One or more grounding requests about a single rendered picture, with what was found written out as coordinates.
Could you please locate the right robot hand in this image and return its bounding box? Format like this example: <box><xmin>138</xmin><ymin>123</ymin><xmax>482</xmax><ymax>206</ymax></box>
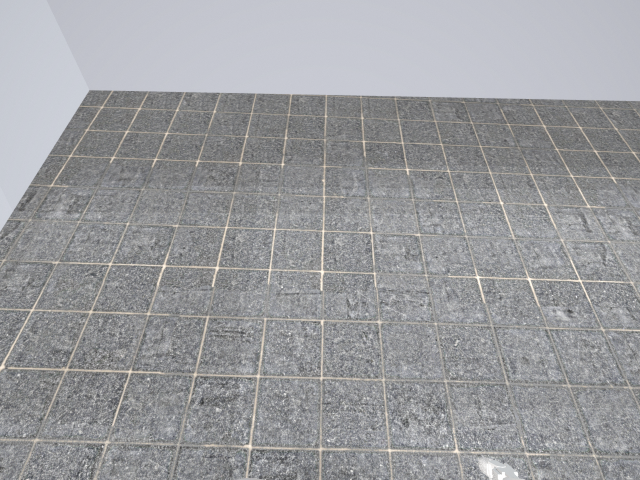
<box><xmin>478</xmin><ymin>457</ymin><xmax>525</xmax><ymax>480</ymax></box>

